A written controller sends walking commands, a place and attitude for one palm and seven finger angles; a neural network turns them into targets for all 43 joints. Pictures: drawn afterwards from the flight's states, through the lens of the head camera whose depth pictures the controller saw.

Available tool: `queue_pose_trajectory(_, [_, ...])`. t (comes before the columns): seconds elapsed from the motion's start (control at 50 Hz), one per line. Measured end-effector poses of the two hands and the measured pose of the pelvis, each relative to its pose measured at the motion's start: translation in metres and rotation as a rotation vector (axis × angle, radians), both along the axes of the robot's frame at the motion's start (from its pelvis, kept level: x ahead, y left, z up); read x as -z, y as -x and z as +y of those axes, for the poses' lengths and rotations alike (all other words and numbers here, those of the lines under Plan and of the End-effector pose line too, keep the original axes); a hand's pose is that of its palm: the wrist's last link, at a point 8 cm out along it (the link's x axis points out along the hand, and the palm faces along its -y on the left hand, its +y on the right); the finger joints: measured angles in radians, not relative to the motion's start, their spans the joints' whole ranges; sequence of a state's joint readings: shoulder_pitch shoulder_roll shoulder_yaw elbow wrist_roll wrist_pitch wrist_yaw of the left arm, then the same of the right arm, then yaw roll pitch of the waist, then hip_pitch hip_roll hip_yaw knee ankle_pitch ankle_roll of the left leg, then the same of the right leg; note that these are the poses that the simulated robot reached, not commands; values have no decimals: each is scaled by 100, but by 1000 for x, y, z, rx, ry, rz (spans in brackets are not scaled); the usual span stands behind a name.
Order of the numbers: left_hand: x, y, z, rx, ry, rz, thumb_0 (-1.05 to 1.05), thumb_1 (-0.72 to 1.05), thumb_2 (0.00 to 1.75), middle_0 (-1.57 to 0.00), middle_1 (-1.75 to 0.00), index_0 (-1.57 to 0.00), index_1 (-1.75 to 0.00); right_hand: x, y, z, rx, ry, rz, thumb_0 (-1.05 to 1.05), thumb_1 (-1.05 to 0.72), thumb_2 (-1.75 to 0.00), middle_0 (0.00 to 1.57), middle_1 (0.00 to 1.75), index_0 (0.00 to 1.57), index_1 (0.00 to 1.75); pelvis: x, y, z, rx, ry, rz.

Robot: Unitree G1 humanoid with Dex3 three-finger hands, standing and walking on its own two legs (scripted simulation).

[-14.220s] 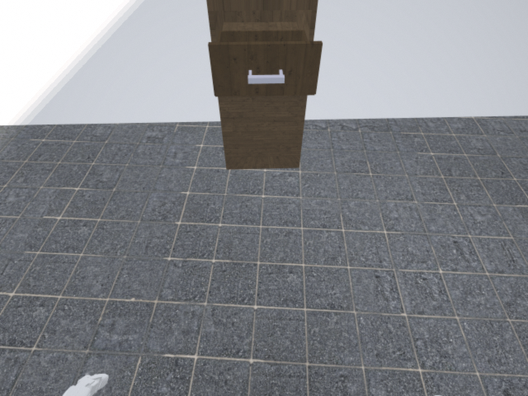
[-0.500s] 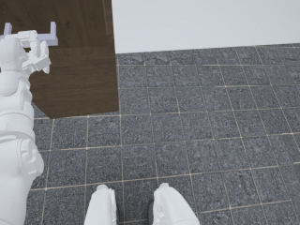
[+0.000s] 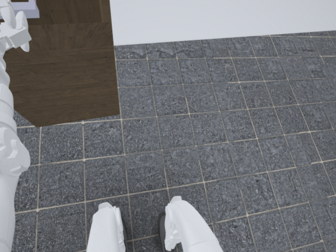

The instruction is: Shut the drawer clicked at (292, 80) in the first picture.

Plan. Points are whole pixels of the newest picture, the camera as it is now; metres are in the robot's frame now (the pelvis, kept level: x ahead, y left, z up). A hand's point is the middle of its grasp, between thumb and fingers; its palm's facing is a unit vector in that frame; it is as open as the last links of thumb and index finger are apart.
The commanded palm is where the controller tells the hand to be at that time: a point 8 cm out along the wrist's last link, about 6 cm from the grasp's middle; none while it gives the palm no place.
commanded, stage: push the drawer shut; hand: left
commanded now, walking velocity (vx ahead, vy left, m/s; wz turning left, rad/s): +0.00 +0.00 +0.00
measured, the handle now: (2, 2) +0.64 +0.26 +0.07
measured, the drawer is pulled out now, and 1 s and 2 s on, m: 0.00 0.00 0.00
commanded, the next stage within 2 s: pull the fist back off the drawer in 0.40 s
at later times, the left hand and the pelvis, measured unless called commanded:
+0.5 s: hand (15, 23) +0.58 +0.23 +0.08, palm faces +0.09 -0.99 -0.06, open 3.5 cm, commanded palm +0.63 +0.23 +0.08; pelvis -0.02 +0.00 -0.01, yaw +0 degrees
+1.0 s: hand (18, 26) +0.58 +0.23 +0.07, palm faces +0.10 -0.99 -0.05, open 3.3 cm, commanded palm +0.57 +0.23 +0.08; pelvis -0.02 +0.00 -0.01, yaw +0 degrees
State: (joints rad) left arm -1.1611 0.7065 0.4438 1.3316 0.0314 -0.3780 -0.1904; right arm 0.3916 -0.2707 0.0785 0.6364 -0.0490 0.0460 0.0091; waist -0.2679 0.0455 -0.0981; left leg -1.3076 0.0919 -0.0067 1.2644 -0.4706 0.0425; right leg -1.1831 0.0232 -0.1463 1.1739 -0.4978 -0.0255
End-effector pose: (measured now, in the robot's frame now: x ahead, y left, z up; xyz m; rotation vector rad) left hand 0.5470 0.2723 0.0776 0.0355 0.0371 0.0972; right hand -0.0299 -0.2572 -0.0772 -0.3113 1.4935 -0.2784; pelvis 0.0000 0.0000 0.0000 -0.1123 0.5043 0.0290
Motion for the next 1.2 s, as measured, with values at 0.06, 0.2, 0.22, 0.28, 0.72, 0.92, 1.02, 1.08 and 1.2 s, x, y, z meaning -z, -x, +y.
queue_pose_trajectory(0.06, [0, -6, 1, -3, -3, -4, 6, 68, 87, -140, -160, -140, -160, 0, 7, 1, 3, 2, 23, 0, -91, -89, 20, 30, 21, 30, 2, 1, 1, -1, 3, 12])
queue_pose_trajectory(0.2, [0, -8, 6, -6, -10, 3, 4, 60, 88, -140, -160, -140, -160, 1, 21, 4, 1, -2, 59, 0, -91, -89, 20, 30, 21, 30, 6, 7, -1, -5, 9, 24])
queue_pose_trajectory(0.22, [0, -8, 7, -7, -11, 5, 4, 59, 88, -140, -160, -140, -160, 1, 22, 4, 1, 0, 59, 0, -91, -89, 20, 30, 21, 30, 7, 7, -1, -6, 10, 26])
queue_pose_trajectory(0.28, [-1, -8, 8, -9, -14, 7, 4, 57, 88, -140, -160, -140, -160, 1, 26, 4, 0, 8, 54, 0, -91, -89, 20, 30, 21, 30, 9, 10, -2, -7, 14, 29])
queue_pose_trajectory(0.72, [-4, -10, 9, 2, -20, 14, 8, 56, 88, -140, -160, -140, -160, -1, 37, 10, -15, 26, 14, 0, -91, -89, 20, 30, 21, 30, 12, 21, 2, -7, 24, 37])
queue_pose_trajectory(0.92, [-1, -9, 8, -3, -13, 13, 5, 57, 88, -140, -160, -140, -160, 1, 33, 13, -20, 3, 26, 0, -90, -89, 21, 30, 21, 30, 11, 19, 3, -10, 23, 36])
queue_pose_trajectory(1.02, [0, -6, 4, -7, -8, 6, 4, 62, 88, -140, -160, -140, -160, 1, 27, 12, -15, -13, 28, 0, -91, -89, 20, 30, 21, 30, 8, 15, 3, -7, 18, 32])
queue_pose_trajectory(1.08, [1, -4, -1, -10, 2, 3, 4, 69, 88, -140, -160, -140, -160, 0, 21, 12, -11, -28, 25, 0, -91, -89, 20, 30, 21, 30, 4, 11, 3, -3, 12, 24])
queue_pose_trajectory(1.2, [0, -1, -10, -18, 4, 12, 4, 79, 89, -140, -160, -140, -160, -2, 3, 9, -3, -50, -2, 0, -91, -89, 20, 30, 21, 30, -5, -1, 1, 5, -2, 7])
